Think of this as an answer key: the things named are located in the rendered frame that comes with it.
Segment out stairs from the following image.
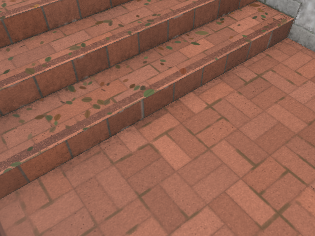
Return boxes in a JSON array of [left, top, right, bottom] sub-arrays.
[[0, 0, 294, 200]]

